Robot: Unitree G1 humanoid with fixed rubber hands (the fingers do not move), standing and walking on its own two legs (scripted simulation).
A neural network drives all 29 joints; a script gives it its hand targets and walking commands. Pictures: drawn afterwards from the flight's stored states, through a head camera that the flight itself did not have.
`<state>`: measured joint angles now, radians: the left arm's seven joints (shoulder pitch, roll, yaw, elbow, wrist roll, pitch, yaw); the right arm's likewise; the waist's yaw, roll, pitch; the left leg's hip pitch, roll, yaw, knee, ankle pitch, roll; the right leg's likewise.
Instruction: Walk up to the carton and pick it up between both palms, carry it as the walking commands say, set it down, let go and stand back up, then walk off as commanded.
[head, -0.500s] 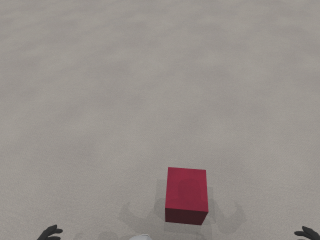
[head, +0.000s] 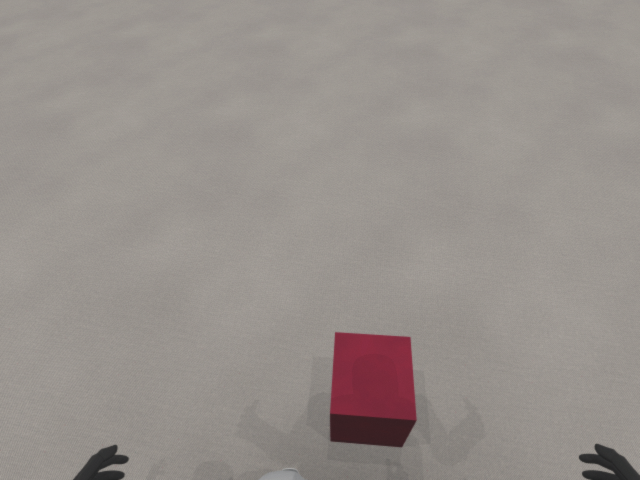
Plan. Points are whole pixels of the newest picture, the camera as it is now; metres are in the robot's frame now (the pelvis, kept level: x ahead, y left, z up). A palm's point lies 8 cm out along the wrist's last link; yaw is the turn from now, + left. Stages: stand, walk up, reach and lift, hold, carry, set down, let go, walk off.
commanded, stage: reach and lift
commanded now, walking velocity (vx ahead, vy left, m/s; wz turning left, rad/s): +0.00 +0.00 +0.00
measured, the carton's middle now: (369, 390) +0.46 -0.07 -0.61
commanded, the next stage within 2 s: none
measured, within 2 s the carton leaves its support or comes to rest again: neither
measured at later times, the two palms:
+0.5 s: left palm (171, 441) +0.19 +0.23 -0.09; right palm (599, 445) +0.20 -0.29 -0.04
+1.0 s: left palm (225, 367) +0.31 +0.20 -0.13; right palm (543, 384) +0.30 -0.29 -0.13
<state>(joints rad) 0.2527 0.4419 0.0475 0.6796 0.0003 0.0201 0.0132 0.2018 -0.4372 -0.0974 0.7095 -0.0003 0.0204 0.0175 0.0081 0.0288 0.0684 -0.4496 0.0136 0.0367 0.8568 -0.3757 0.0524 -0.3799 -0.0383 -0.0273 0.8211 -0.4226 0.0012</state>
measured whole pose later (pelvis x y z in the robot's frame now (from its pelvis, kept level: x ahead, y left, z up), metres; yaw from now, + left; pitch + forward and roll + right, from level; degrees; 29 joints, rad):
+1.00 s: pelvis -0.02 -0.02 -0.02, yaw +1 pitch +15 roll +0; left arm -0.43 0.21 0.14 0.63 0.00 0.10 0.06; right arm -0.44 -0.30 -0.24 0.74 -0.01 0.02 0.02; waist -0.02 -0.01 0.25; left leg -0.86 0.00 0.03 0.91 -0.32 0.02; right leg -0.82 -0.04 -0.01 0.95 -0.39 0.01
